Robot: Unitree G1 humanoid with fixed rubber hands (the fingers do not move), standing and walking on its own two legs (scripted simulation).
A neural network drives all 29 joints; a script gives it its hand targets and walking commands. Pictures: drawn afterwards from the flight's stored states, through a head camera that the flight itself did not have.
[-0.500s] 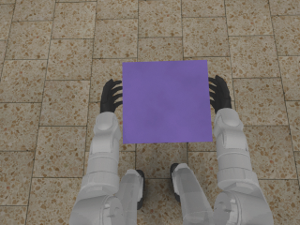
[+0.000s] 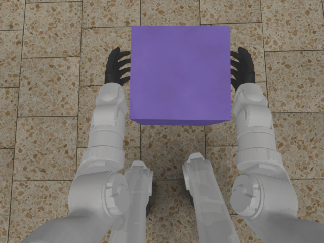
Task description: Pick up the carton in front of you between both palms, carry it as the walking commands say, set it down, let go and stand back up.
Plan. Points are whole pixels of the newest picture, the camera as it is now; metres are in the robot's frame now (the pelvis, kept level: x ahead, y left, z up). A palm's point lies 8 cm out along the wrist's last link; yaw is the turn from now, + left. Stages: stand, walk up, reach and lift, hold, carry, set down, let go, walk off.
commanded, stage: set down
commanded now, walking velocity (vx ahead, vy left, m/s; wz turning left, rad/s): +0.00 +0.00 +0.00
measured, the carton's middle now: (176, 86) +0.47 -0.06 -0.17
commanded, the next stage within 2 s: none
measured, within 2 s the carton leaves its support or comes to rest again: rests again in 1.32 s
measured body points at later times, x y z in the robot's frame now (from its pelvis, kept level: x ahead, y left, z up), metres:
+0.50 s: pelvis -0.02 +0.00 -0.11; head +0.31 -0.03 +0.19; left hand +0.53 +0.07 -0.25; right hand +0.47 -0.23 -0.25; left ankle +0.08 +0.12 -0.53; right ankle +0.09 -0.12 -0.53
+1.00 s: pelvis -0.02 +0.01 -0.17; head +0.34 -0.02 +0.10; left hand +0.54 +0.06 -0.34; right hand +0.49 -0.24 -0.33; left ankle +0.08 +0.12 -0.53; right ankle +0.09 -0.12 -0.53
